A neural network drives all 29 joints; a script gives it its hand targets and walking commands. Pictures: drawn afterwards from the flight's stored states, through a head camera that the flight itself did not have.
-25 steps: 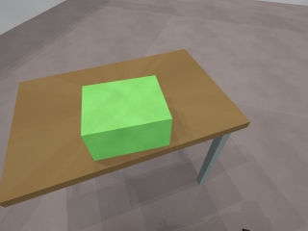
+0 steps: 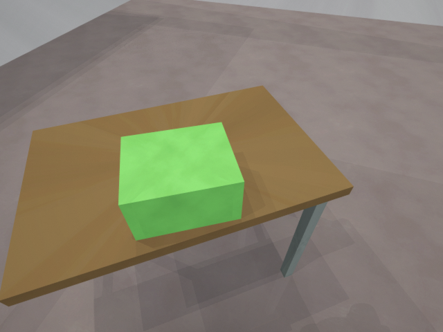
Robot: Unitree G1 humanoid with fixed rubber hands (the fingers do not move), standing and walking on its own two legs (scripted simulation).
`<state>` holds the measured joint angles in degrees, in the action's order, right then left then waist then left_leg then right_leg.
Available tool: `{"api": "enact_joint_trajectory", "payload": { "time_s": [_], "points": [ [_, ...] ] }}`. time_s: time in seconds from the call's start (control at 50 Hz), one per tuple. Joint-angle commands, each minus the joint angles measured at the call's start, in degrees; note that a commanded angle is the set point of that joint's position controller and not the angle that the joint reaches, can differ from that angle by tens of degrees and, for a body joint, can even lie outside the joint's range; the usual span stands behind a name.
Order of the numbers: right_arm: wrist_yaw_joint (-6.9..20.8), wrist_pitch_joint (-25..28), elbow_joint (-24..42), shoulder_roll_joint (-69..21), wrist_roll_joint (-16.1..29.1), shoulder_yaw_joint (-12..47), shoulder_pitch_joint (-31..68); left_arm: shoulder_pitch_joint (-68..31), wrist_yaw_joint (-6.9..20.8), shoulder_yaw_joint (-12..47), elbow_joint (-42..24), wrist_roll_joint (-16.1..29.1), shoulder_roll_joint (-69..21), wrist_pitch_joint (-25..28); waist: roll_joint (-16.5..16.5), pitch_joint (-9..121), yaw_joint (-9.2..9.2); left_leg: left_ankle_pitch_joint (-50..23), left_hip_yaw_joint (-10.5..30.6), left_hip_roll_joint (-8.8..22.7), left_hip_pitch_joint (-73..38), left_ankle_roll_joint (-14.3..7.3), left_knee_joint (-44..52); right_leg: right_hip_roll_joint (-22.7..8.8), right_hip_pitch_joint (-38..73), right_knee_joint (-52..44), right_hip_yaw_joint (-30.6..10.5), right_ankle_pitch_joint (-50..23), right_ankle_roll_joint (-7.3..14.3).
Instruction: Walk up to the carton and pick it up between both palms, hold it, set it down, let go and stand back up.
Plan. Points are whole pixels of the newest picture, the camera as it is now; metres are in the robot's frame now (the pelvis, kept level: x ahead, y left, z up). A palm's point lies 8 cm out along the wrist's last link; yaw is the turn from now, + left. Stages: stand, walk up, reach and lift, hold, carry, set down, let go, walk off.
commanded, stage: walk up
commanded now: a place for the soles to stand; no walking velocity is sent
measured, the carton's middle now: (181, 177) +0.47 +0.12 -0.02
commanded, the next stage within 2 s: reach and lift in 0.84 s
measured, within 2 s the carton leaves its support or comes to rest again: neither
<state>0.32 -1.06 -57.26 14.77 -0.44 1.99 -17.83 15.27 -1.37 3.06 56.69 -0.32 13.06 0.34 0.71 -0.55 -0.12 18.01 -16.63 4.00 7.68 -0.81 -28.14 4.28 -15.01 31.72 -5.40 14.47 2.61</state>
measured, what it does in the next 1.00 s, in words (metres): stands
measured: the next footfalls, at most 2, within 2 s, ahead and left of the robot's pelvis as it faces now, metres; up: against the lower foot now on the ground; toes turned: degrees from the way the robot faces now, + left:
none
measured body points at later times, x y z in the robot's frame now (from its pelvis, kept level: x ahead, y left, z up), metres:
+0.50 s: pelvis +0.02 +0.00 +0.00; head +0.02 +0.00 +0.45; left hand +0.05 +0.24 -0.15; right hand +0.03 -0.25 -0.15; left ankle -0.03 +0.10 -0.73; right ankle +0.03 -0.09 -0.73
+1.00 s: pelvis -0.01 -0.01 -0.03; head +0.05 +0.01 +0.42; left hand +0.13 +0.26 -0.15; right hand +0.15 -0.25 -0.16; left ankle -0.02 +0.10 -0.73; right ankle +0.03 -0.09 -0.73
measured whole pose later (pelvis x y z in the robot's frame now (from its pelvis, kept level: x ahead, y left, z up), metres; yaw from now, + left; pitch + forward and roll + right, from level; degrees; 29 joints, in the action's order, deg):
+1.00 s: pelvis -0.01 -0.01 -0.03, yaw +9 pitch +1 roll +0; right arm 3.3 -7.5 -50.6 13.7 -1.7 -5.0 -2.7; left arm -4.4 1.7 0.9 40.9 -1.1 15.7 -29.7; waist 1.3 -6.4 -1.8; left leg 23.5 -6.6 3.0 22.9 -0.5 -45.2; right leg 1.5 -25.0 44.7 3.4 21.2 3.2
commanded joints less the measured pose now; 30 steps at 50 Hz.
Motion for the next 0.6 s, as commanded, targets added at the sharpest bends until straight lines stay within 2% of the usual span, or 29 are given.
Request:
{"api": "enact_joint_trajectory", "payload": {
  "time_s": [0.0, 0.08, 0.1, 0.12, 0.24, 0.3, 0.36, 0.4, 0.58],
  "points": [
    [-0.35, 0.87, 1.58, 6.65, -0.14, -1.20, -2.06, 0.84, -0.39, -1.21, -1.00, 0.34, 7.71, 0.96, 0.37, -3.84, -0.08, 1.02, 10.71, 6.09, -3.36, -3.58, 7.94, -5.82, -8.36, -8.71, -9.04, -5.81, 0.31],
    [-0.64, 0.94, 0.66, 6.44, -0.16, -1.09, -2.71, 1.72, -0.64, -1.01, 0.16, 0.32, 7.61, 1.01, 0.85, -2.52, -0.28, -2.99, 10.45, 5.98, -4.56, -3.24, 6.81, -6.32, -6.79, -8.42, -8.74, -11.57, 0.24],
    [-0.73, 0.90, 0.48, 6.01, -0.15, -0.87, -2.95, 1.88, -0.62, -0.88, 0.35, 0.44, 7.66, 0.97, 1.49, -2.64, -0.40, -3.21, 10.35, 5.81, -5.01, -3.12, 6.78, -6.43, -7.49, -8.41, -8.93, -11.52, 0.30],
    [-0.78, 0.88, 0.32, 6.31, -0.17, -0.91, -3.34, 1.86, -0.64, -0.92, 0.65, 0.43, 7.32, 0.95, 0.58, -2.80, -0.46, -4.12, 10.49, 5.74, -5.22, -3.09, 6.93, -6.19, -7.45, -8.31, -8.53, -11.49, 0.41],
    [-1.06, 0.79, -0.49, 6.04, -0.23, -0.81, -3.18, 2.32, -0.85, -0.83, 1.56, 0.16, 7.35, 0.83, -0.10, -1.61, -0.32, -6.33, 10.37, 6.27, -5.01, -3.54, 6.30, -6.33, -5.83, -7.15, -7.65, -13.56, 0.44],
    [-1.19, 0.64, -0.86, 5.88, -0.32, -0.52, -3.27, 2.59, -0.89, -0.88, 1.82, 0.29, 7.45, 0.66, 1.36, -2.69, -0.13, -5.11, 10.10, 6.30, -4.54, -3.12, 5.80, -6.45, -6.37, -7.63, -8.07, -13.09, 0.41],
    [-1.20, 0.74, -1.09, 5.51, -0.20, -0.34, -3.03, 2.74, -0.96, -0.89, 2.13, 0.33, 7.29, 0.67, 0.15, -3.27, 0.22, -6.35, 10.25, 5.99, -3.78, -3.21, 6.17, -6.64, -5.62, -7.76, -8.41, -14.61, 0.49],
    [-1.18, 0.85, -1.31, 5.25, -0.33, -0.29, -3.60, 2.98, -0.93, -0.84, 2.46, 0.30, 7.37, 0.77, 0.65, -2.90, 0.14, -6.48, 10.06, 5.95, -4.11, -2.70, 6.16, -6.94, -5.00, -8.07, -8.57, -15.41, 0.49],
    [-1.28, 0.92, -2.30, 5.29, -0.28, -0.41, -3.83, 2.10, -1.02, -0.64, 3.07, 0.34, 7.11, 0.85, -0.31, -1.64, -0.07, -8.83, 10.16, 6.21, -5.07, -2.95, 6.24, -6.68, -4.27, -7.31, -7.42, -15.56, 0.30]
  ]
}}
